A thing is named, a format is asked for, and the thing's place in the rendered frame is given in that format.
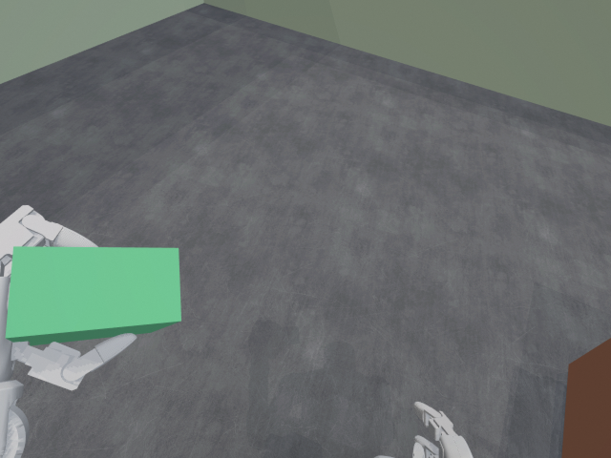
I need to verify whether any robot left forearm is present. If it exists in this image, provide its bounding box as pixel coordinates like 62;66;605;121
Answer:
0;380;30;458

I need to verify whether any right robot hand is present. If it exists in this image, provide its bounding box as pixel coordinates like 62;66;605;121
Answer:
412;402;474;458

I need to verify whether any sponge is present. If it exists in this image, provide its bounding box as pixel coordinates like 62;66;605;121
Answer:
6;246;181;345

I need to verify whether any left robot hand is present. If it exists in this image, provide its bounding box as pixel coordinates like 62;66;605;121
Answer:
0;205;137;390

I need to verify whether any table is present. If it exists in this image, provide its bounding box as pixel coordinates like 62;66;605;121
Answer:
561;338;611;458

